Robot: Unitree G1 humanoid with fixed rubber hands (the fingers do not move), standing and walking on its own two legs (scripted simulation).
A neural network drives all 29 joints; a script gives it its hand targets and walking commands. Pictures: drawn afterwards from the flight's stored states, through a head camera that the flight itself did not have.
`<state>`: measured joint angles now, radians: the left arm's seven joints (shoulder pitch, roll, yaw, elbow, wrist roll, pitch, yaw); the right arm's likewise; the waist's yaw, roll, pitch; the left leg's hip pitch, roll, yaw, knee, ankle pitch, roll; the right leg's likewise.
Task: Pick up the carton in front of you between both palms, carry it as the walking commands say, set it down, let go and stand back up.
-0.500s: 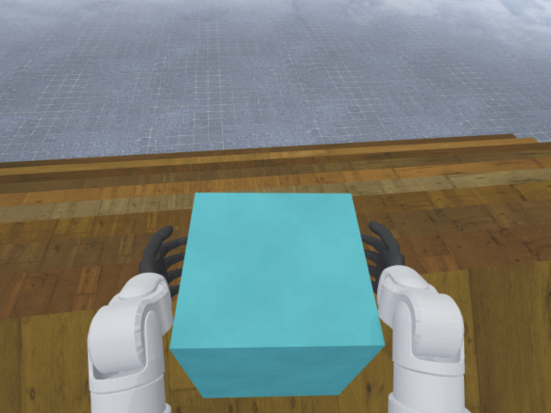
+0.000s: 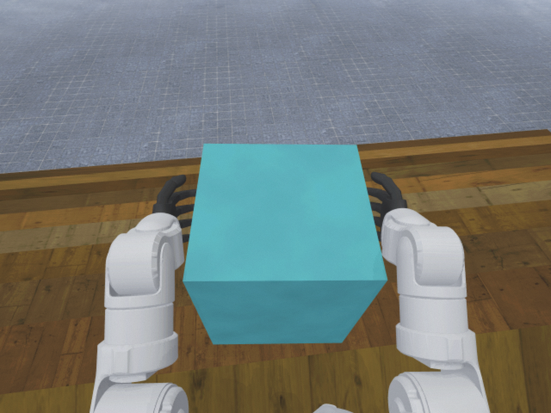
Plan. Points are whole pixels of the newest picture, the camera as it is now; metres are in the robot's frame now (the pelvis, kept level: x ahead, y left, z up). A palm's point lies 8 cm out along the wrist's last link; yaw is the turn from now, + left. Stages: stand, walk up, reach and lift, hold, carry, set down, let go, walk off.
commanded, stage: carry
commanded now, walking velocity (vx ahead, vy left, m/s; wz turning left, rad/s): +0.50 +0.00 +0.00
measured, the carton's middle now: (279, 252) +0.34 +0.00 +0.05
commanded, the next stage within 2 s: none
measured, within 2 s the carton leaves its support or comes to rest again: neither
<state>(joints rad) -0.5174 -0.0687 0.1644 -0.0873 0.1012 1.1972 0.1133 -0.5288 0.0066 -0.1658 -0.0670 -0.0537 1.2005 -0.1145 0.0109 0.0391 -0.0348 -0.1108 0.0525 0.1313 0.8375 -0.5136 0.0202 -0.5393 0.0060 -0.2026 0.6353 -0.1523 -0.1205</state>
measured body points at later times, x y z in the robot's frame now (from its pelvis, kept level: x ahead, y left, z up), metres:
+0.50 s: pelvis +0.29 +0.00 +0.01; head +0.35 +0.00 +0.45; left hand +0.68 +0.11 +0.10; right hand +0.65 -0.19 +0.10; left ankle +0.31 +0.07 -0.71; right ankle +0.18 -0.09 -0.61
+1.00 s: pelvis +0.62 -0.08 -0.18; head +0.63 -0.08 +0.27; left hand +0.97 +0.11 -0.07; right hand +1.00 -0.19 -0.07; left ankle +0.61 +0.08 -0.78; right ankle +0.62 -0.10 -0.86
